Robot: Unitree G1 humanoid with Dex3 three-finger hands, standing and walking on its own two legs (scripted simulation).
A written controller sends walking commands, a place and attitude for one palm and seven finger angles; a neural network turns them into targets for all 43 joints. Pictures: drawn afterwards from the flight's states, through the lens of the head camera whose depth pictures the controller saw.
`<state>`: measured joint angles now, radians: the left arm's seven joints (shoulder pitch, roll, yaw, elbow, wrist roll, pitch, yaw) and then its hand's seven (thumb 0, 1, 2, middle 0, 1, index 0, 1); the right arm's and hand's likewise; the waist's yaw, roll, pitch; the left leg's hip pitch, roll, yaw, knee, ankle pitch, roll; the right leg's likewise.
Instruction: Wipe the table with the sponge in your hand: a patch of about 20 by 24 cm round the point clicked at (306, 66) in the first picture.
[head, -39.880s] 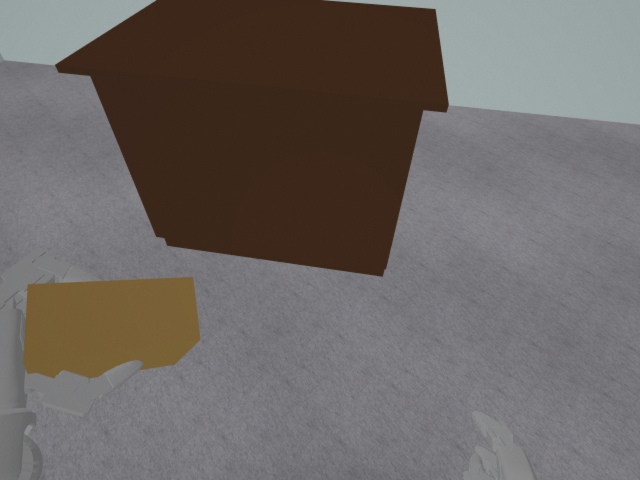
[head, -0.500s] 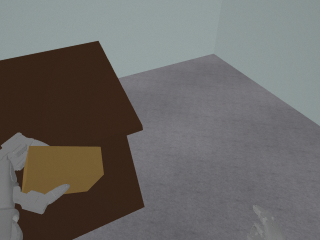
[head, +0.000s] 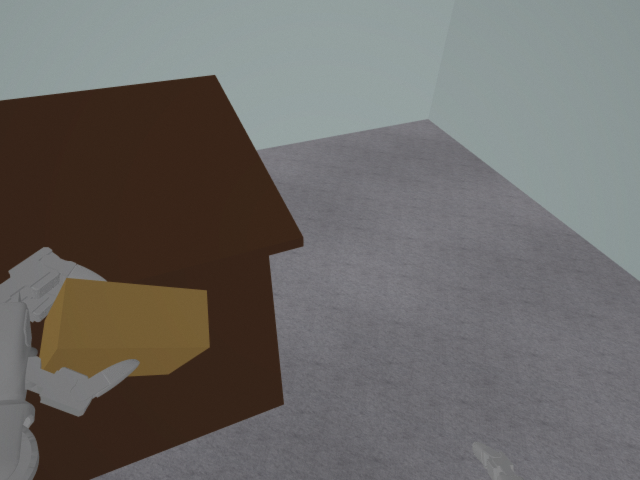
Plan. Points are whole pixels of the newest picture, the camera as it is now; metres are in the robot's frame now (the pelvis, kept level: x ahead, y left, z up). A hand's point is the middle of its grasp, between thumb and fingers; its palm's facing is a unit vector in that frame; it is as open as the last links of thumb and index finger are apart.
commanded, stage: bring the hand home and regain balance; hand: left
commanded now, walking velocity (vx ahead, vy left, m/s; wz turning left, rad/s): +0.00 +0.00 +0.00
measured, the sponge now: (147, 333) +0.24 +0.20 +0.12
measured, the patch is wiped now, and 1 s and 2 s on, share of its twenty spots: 1.00 1.00 1.00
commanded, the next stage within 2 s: come to a stop and stand still in 0.98 s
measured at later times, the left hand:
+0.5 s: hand (37, 332) +0.22 +0.28 +0.16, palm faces +0.44 -0.84 -0.32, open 10.2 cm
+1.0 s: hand (47, 304) +0.25 +0.29 +0.16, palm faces +0.40 -0.85 -0.35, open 10.2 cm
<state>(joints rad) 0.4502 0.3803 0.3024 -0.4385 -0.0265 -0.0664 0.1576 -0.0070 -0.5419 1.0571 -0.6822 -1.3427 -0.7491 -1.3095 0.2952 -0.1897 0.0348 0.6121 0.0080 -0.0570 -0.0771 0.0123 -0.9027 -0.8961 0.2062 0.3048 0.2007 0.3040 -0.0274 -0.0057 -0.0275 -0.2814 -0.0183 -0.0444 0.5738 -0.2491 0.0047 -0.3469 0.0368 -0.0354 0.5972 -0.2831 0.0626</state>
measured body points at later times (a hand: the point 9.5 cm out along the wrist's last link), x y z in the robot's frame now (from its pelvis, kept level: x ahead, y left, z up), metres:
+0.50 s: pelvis +0.01 +0.03 +0.01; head -0.01 +0.04 +0.46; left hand +0.19 +0.33 +0.17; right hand +0.20 -0.19 -0.06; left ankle +0.02 +0.13 -0.73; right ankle +0.08 -0.08 -0.73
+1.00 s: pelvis +0.04 +0.04 +0.01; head +0.04 +0.05 +0.46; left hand +0.22 +0.33 +0.18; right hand +0.22 -0.19 -0.07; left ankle +0.02 +0.13 -0.73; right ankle +0.08 -0.08 -0.73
